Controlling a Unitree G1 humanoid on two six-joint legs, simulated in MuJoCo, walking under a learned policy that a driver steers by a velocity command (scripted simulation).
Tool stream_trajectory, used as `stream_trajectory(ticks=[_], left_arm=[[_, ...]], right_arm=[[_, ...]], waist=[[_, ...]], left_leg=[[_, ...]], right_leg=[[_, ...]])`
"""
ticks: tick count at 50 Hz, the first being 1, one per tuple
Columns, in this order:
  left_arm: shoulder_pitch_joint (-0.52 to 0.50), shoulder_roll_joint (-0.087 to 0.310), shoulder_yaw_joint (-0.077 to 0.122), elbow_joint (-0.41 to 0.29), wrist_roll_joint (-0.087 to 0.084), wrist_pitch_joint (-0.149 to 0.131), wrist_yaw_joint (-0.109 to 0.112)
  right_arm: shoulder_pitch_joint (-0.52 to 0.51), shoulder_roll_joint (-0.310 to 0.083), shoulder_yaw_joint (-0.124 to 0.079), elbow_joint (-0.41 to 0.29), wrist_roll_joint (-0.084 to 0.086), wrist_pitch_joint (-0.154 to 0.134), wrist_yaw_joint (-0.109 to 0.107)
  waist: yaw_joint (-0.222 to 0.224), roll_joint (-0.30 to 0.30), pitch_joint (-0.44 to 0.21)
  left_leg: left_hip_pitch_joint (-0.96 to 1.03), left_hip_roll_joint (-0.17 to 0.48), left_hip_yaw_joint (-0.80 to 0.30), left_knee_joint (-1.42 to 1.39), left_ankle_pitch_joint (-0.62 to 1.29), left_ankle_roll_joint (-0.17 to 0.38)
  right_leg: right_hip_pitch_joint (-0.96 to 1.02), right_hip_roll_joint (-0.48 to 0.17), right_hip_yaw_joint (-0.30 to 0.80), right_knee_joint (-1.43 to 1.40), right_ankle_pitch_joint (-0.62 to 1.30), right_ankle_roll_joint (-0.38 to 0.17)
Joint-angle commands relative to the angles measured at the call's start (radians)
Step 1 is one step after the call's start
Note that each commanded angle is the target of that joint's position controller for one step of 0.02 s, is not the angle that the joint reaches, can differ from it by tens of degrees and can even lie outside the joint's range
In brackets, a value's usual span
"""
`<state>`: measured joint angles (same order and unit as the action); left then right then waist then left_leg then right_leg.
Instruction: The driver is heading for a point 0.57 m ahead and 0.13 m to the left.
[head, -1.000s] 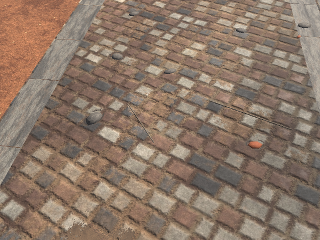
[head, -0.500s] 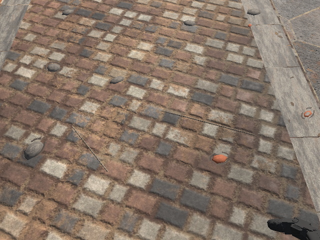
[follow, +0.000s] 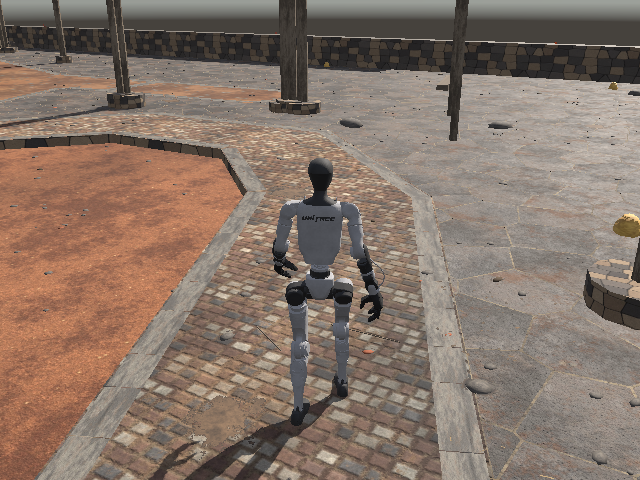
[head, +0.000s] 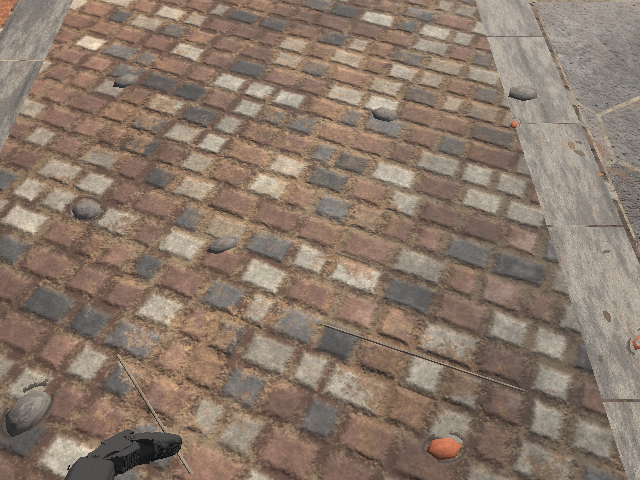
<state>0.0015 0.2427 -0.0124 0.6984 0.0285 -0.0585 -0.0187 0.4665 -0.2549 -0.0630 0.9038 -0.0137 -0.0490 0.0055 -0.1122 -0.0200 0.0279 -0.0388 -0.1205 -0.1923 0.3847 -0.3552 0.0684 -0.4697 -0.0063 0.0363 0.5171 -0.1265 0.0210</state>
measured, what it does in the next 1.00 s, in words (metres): walks ahead, turning left: right foot, then left foot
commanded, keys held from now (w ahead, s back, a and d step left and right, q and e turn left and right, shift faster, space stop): w+q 0.70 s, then no key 0.30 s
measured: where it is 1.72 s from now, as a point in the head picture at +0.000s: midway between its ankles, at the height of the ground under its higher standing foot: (218, 456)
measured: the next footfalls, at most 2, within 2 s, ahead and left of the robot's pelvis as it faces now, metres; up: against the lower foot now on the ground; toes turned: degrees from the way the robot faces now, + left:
right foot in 0.02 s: +0.16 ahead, -0.12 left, +0.00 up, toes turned +3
left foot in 0.54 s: +0.39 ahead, +0.15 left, +0.00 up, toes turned +24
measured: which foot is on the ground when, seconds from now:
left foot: down 0.00-0.04, up 0.06-0.52, down 0.54-1.00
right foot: up 0.00-0.00, down 0.02-0.56, up 0.58-1.00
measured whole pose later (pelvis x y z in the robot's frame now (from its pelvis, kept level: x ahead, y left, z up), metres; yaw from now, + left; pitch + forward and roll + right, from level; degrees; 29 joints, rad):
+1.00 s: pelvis +0.47 +0.12 +0.00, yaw +31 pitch +1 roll +1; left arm 0.13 0.24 0.02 0.76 0.03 -0.02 -0.01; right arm 0.37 -0.25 -0.04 0.85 -0.01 -0.03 -0.02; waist -0.06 -0.04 0.06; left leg -0.02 -0.16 -0.10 0.35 -0.32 0.11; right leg -0.53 -0.02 -0.02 0.65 -0.09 -0.01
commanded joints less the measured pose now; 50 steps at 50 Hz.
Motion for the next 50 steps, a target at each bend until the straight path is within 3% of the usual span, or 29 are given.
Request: stream_trajectory(ticks=[1,2,3,4,5,7,12,18,22,24,26,27,28,29,30,31,32,33,35,38,41,46,48,50], left_arm=[[0.266,0.203,0.070,0.002,0.017,-0.038,0.034],[0.372,0.288,0.092,0.000,0.038,-0.031,0.049],[0.350,0.295,0.102,0.015,0.025,-0.011,0.046],[0.289,0.192,0.083,-0.002,0.018,-0.005,0.040],[0.244,0.128,0.069,-0.006,0.010,-0.008,0.034],[0.236,0.095,0.059,0.011,0.009,-0.021,0.033],[0.305,0.115,0.073,0.058,-0.010,-0.052,0.023],[0.353,0.126,0.080,0.101,-0.008,-0.046,0.022],[0.413,0.159,0.090,0.137,-0.007,-0.031,0.032],[0.427,0.185,0.094,0.152,-0.005,-0.017,0.039],[0.433,0.213,0.098,0.157,-0.007,0.001,0.044],[0.420,0.210,0.095,0.141,-0.005,0.005,0.043],[0.459,0.099,0.069,0.076,-0.012,0.001,0.026],[0.376,0.145,0.080,0.022,-0.004,-0.007,0.018],[0.259,0.165,0.085,-0.002,-0.003,-0.012,0.015],[0.261,0.143,0.074,0.000,-0.013,-0.023,0.014],[0.281,0.136,0.073,0.018,-0.007,-0.022,0.015],[0.308,0.133,0.073,0.024,0.010,-0.006,0.015],[0.339,0.122,0.073,0.032,0.026,0.028,0.008],[0.302,0.095,0.070,0.026,0.015,0.044,0.005],[0.218,0.085,0.064,0.006,0.011,0.045,0.008],[0.112,0.080,0.052,-0.011,-0.003,0.037,0.011],[0.116,0.086,0.052,-0.003,-0.002,0.029,0.014],[0.196,0.108,0.059,0.030,0.000,0.018,0.023]], right_arm=[[-0.067,-0.147,-0.035,-0.085,0.014,-0.021,0.002],[-0.036,-0.058,-0.014,-0.124,0.045,-0.025,0.002],[0.013,-0.096,-0.018,-0.136,0.023,-0.013,-0.003],[-0.013,-0.130,-0.025,-0.106,0.000,0.003,-0.006],[-0.068,-0.117,-0.023,-0.107,-0.007,0.007,0.006],[-0.111,-0.098,-0.023,-0.119,-0.022,0.022,0.024],[-0.219,-0.075,-0.014,-0.170,-0.025,0.049,0.054],[-0.426,-0.044,0.013,-0.246,-0.020,0.042,0.078],[-0.513,-0.053,0.019,-0.287,-0.028,0.043,0.083],[-0.488,-0.067,0.013,-0.287,-0.033,0.043,0.073],[-0.311,-0.102,-0.008,-0.239,-0.040,0.033,0.057],[-0.133,-0.147,-0.031,-0.182,-0.049,0.026,0.041],[-0.082,-0.261,-0.061,-0.182,-0.047,0.027,0.024],[-0.061,-0.303,-0.071,-0.212,-0.012,0.038,0.015],[-0.074,-0.277,-0.067,-0.186,-0.002,0.045,0.005],[-0.125,-0.224,-0.054,-0.176,0.005,0.041,-0.002],[-0.172,-0.184,-0.042,-0.177,0.004,0.034,-0.004],[-0.208,-0.160,-0.034,-0.180,0.010,0.027,-0.006],[-0.216,-0.142,-0.027,-0.184,0.014,0.007,0.001],[-0.170,-0.156,-0.029,-0.159,0.010,-0.007,0.003],[-0.118,-0.142,-0.021,-0.132,0.012,-0.005,-0.002],[-0.055,-0.130,-0.010,-0.098,0.004,0.007,-0.020],[-0.056,-0.129,-0.006,-0.088,-0.003,0.012,-0.026],[-0.082,-0.138,-0.006,-0.084,-0.004,0.012,-0.033]], waist=[[0.200,-0.018,-0.158],[0.222,-0.185,-0.282],[0.166,-0.262,-0.272],[0.143,-0.100,-0.146],[0.139,-0.030,-0.062],[0.117,-0.081,-0.013],[0.110,-0.069,-0.017],[0.145,-0.067,0.037],[0.165,-0.064,0.057],[0.144,-0.080,0.026],[0.065,-0.076,-0.089],[-0.015,-0.022,-0.188],[0.015,0.191,-0.309],[-0.008,0.198,-0.383],[-0.015,0.085,-0.234],[0.032,0.055,-0.115],[0.083,0.019,-0.055],[0.125,0.027,-0.034],[0.151,0.044,-0.060],[0.150,0.041,-0.032],[0.120,0.071,-0.031],[0.061,0.094,-0.037],[0.063,0.098,-0.031],[0.100,0.100,-0.037]], left_leg=[[-0.227,0.128,-0.110,0.313,0.415,0.047],[-0.462,0.015,0.039,0.585,0.030,0.007],[-0.610,0.014,0.101,0.726,-0.195,0.009],[-0.640,0.090,0.083,0.799,-0.116,0.014],[-0.627,0.117,0.092,0.787,-0.041,0.007],[-0.592,0.159,0.113,0.746,0.016,-0.010],[-0.665,0.177,0.135,0.744,0.137,-0.035],[-0.631,0.180,0.216,0.434,0.327,-0.034],[-0.569,0.156,0.291,0.283,0.248,0.017],[-0.479,0.100,0.332,0.241,0.148,0.057],[-0.252,0.022,0.341,0.177,0.094,0.110],[0.003,0.045,0.266,0.124,0.101,0.150],[0.334,0.352,-0.179,0.094,-0.032,0.252],[0.409,0.491,-0.605,-0.067,0.057,0.342],[0.338,0.442,-0.423,-0.082,0.163,0.308],[0.182,0.409,-0.290,-0.088,0.290,0.278],[0.056,0.346,-0.199,-0.100,0.401,0.233],[-0.035,0.298,-0.137,-0.113,0.474,0.214],[-0.101,0.255,-0.089,-0.129,0.548,0.215],[-0.136,0.236,-0.016,-0.125,0.821,0.193],[-0.103,0.210,0.034,-0.091,0.973,0.134],[0.012,0.224,0.027,-0.043,1.000,0.089],[0.032,0.236,0.013,0.001,1.014,0.083],[0.031,0.245,-0.016,0.080,1.058,0.068]], right_leg=[[0.492,-0.106,0.117,-0.128,-0.121,-0.071],[0.736,-0.365,0.445,-0.193,-0.333,-0.142],[0.696,-0.448,0.709,-0.268,-0.417,-0.213],[0.585,-0.405,0.603,-0.265,-0.468,-0.209],[0.482,-0.347,0.454,-0.283,-0.356,-0.191],[0.388,-0.273,0.251,-0.314,-0.117,-0.159],[0.410,-0.258,0.057,-0.342,0.194,-0.173],[0.407,-0.222,-0.131,-0.359,0.262,-0.153],[0.495,-0.256,-0.189,-0.311,0.376,-0.135],[0.542,-0.262,-0.233,-0.188,0.665,-0.120],[0.525,-0.258,-0.267,0.108,0.825,-0.110],[0.372,-0.236,-0.282,0.363,0.646,-0.082],[-0.020,-0.134,-0.276,0.706,-0.080,-0.030],[-0.234,0.018,-0.100,0.904,-0.438,0.001],[-0.336,-0.047,-0.011,0.900,-0.324,-0.011],[-0.304,-0.087,-0.020,0.812,-0.231,-0.015],[-0.229,-0.115,-0.018,0.721,-0.205,-0.014],[-0.157,-0.125,-0.013,0.674,-0.206,-0.003],[-0.088,-0.120,-0.023,0.632,-0.202,0.016],[-0.102,-0.102,-0.051,0.542,-0.115,0.032],[-0.117,-0.082,-0.062,0.424,-0.018,0.024],[-0.091,-0.033,-0.069,0.217,0.080,-0.013],[-0.039,-0.008,-0.067,0.146,0.049,-0.034],[0.078,0.019,-0.058,0.060,0.008,-0.068]])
